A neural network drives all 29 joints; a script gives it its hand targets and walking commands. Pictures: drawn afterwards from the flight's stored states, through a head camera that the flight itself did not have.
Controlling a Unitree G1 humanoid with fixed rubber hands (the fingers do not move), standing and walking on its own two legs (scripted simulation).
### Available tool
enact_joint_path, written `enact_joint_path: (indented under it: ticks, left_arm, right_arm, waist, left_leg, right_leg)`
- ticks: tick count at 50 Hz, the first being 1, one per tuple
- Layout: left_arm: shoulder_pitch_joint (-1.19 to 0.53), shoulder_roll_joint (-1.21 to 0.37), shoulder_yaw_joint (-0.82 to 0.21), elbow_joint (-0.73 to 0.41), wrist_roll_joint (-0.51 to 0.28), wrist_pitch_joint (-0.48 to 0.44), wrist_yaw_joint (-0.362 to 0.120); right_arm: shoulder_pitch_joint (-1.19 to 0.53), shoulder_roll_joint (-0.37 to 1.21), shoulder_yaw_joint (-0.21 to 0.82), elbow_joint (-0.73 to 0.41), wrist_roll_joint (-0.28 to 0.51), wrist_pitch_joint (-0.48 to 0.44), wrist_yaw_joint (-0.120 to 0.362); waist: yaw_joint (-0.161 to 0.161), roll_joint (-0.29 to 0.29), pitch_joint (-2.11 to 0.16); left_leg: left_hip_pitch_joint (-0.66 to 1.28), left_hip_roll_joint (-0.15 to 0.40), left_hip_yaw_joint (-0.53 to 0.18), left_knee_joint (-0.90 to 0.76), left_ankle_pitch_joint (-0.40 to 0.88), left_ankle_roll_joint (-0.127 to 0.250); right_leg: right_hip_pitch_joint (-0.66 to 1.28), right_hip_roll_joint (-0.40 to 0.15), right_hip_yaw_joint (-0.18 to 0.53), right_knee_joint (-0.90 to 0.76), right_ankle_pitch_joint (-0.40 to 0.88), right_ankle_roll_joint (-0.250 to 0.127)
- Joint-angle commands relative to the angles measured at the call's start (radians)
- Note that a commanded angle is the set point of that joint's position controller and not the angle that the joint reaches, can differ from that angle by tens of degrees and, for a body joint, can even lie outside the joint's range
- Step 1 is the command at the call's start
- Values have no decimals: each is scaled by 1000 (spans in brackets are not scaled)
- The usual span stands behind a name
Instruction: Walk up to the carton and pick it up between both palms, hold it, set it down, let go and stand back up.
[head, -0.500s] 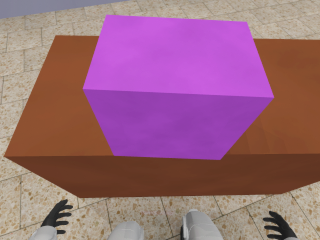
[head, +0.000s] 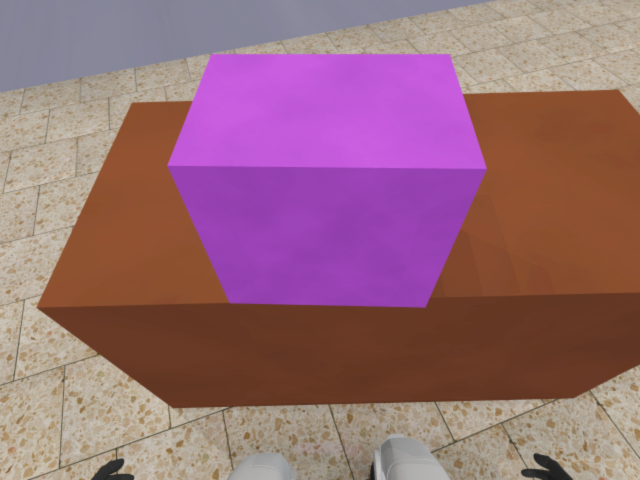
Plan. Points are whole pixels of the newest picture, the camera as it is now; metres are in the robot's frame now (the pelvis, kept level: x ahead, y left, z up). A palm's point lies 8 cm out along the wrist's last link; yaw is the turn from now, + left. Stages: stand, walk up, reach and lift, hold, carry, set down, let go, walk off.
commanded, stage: walk up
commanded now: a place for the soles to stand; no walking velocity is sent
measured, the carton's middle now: (327, 192) +0.46 +0.01 +0.07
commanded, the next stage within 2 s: reach and lift in 2.00 s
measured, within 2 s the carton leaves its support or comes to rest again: neither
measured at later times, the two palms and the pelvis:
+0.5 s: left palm out of the picture +0.07 +0.30 -0.11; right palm out of the picture +0.05 -0.29 -0.11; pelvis -0.01 +0.01 +0.01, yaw -2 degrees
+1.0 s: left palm out of the picture +0.10 +0.30 -0.09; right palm out of the picture +0.10 -0.27 -0.09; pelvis +0.01 +0.02 +0.04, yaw -2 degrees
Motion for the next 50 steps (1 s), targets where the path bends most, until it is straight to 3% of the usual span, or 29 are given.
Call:
enact_joint_path:
  ticks: [1,2,3,5,6,7,9,12,14,15,16,17,19,20,21,23,25,27,33,36,50]
  left_arm:
    - [-127,269,49,-114,11,-30,20]
    - [-130,253,45,-115,8,-28,18]
    - [-119,233,42,-114,1,-22,16]
    - [-77,217,48,-99,-6,-9,17]
    - [-27,230,59,-88,-2,-5,17]
    - [15,246,70,-78,-3,-5,13]
    - [62,232,76,-61,-11,-10,6]
    - [69,206,68,-73,-20,-20,17]
    - [32,215,57,-91,-1,-37,23]
    - [-14,253,63,-98,4,-42,23]
    - [-33,280,66,-103,5,-42,22]
    - [-77,287,62,-107,3,-37,21]
    - [-127,251,47,-111,-4,-26,17]
    - [-113,224,37,-109,-8,-24,14]
    - [-96,204,30,-105,-12,-25,11]
    - [-40,201,32,-83,-11,-31,6]
    - [-34,209,37,-68,-6,-34,1]
    - [-57,211,36,-61,-6,-39,-1]
    - [-41,180,19,-37,-18,-47,3]
    - [-49,179,16,-30,-19,-48,6]
    - [-55,180,8,-12,-14,-48,12]
  right_arm:
    - [109,-225,-67,-22,1,-23,-1]
    - [127,-229,-69,-16,-1,-27,-2]
    - [112,-252,-73,-20,-4,-31,-5]
    - [6,-313,-80,-56,-17,-36,-12]
    - [-48,-323,-82,-86,-20,-40,-15]
    - [-90,-317,-79,-105,-23,-43,-18]
    - [-108,-295,-67,-122,-21,-48,-18]
    - [-84,-261,-59,-118,-5,-49,-19]
    - [-12,-208,-43,-103,5,-52,-21]
    - [4,-218,-43,-89,7,-45,-22]
    - [22,-214,-44,-80,1,-39,-23]
    - [37,-216,-49,-61,-5,-37,-22]
    - [74,-219,-54,-35,-8,-43,-16]
    - [66,-226,-52,-35,-6,-50,-13]
    - [39,-238,-51,-39,-4,-58,-12]
    - [-5,-253,-45,-52,-3,-66,-14]
    - [-26,-246,-36,-48,-3,-67,-15]
    - [-17,-235,-29,-36,-1,-71,-15]
    - [-39,-216,-19,-27,5,-81,-15]
    - [-44,-211,-17,-19,8,-81,-15]
    - [-72,-208,-16,5,9,-80,-16]
  waist:
    - [-49,-178,-188]
    - [-58,-160,-209]
    - [-49,-89,-206]
    - [-11,58,-170]
    - [11,56,-153]
    - [36,36,-139]
    - [55,68,-143]
    - [49,99,-195]
    - [10,28,-265]
    - [-10,-4,-236]
    - [-23,-27,-200]
    - [-36,-56,-156]
    - [-61,-41,-117]
    - [-57,-4,-118]
    - [-35,11,-126]
    - [5,-2,-152]
    - [16,-23,-136]
    - [0,-46,-146]
    - [3,5,-193]
    - [2,11,-223]
    - [-4,-14,-229]
  left_leg:
    - [138,2,-57,-99,-37,44]
    - [152,26,-80,-185,-24,54]
    - [98,83,-164,-319,-58,76]
    - [-68,260,-411,-488,-200,161]
    - [-170,322,-459,-519,-250,201]
    - [-232,325,-450,-503,-237,220]
    - [-212,255,-298,-413,-45,188]
    - [-75,192,-214,-271,288,109]
    - [-31,108,-159,-175,290,36]
    - [-36,40,-107,-123,181,15]
    - [-6,15,-86,-100,41,9]
    - [46,13,-83,-93,-55,10]
    - [133,30,-102,-197,-38,24]
    - [131,69,-156,-330,-25,44]
    - [98,110,-207,-392,-16,63]
    - [0,173,-271,-425,-14,91]
    - [-46,150,-234,-434,-48,66]
    - [3,117,-182,-428,15,41]
    - [117,122,-145,-444,270,26]
    - [158,123,-130,-459,344,22]
    - [224,130,-110,-520,371,15]
  right_leg:
    - [-84,-187,312,-402,-245,-152]
    - [-70,-154,256,-355,-218,-122]
    - [-38,-81,180,-258,-239,-86]
    - [33,71,50,56,-250,-55]
    - [98,52,20,160,-261,-49]
    - [156,27,16,179,-248,-53]
    - [197,29,-24,105,-201,-68]
    - [201,4,14,-91,-1,-82]
    - [264,-112,226,-247,169,-121]
    - [204,-166,324,-272,120,-166]
    - [103,-211,391,-324,-19,-203]
    - [-5,-225,420,-369,-149,-211]
    - [-101,-168,333,-383,-289,-146]
    - [-77,-111,244,-352,-264,-99]
    - [-11,-55,164,-301,-186,-72]
    - [125,-15,112,-250,-115,-65]
    - [186,-35,130,-305,-115,-73]
    - [174,-58,150,-331,-64,-80]
    - [207,-70,120,-352,191,-56]
    - [241,-76,111,-364,258,-48]
    - [270,-88,102,-428,294,-41]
